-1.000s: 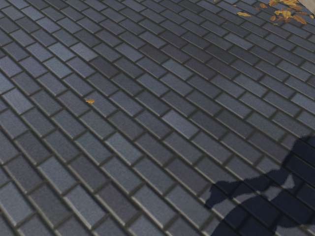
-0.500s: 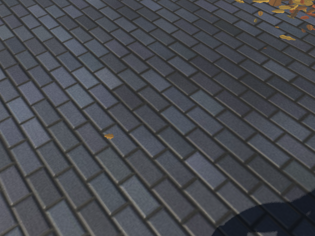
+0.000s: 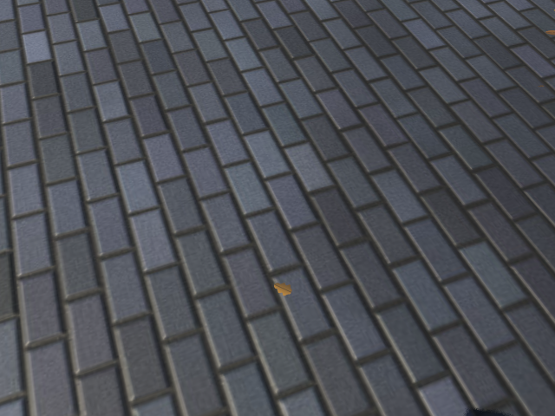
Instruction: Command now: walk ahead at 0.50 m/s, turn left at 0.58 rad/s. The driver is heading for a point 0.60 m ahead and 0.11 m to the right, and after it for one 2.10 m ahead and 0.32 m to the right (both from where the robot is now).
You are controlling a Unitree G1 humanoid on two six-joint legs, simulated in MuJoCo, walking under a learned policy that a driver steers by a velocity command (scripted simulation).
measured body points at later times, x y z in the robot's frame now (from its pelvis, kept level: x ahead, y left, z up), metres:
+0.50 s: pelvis +0.29 -0.06 -0.01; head +0.32 -0.06 +0.44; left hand +0.40 +0.21 -0.13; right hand +0.34 -0.32 -0.14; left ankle +0.19 +0.06 -0.64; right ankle +0.34 -0.11 -0.74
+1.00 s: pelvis +0.57 -0.05 -0.01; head +0.60 -0.05 +0.44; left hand +0.69 +0.22 -0.14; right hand +0.66 -0.35 -0.09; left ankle +0.66 +0.02 -0.74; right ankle +0.41 -0.11 -0.66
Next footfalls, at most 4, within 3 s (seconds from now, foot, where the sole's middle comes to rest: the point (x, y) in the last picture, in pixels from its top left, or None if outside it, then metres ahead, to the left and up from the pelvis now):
0.36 right None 0.38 -0.11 -0.78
0.90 left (276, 319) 0.70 0.01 -0.78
1.36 right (379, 276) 0.83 -0.28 -0.78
1.88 left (315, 190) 1.14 -0.11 -0.78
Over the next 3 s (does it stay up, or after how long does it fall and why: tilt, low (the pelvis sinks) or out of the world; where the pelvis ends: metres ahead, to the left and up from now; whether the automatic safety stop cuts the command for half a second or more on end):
stays up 1.62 -0.19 -0.02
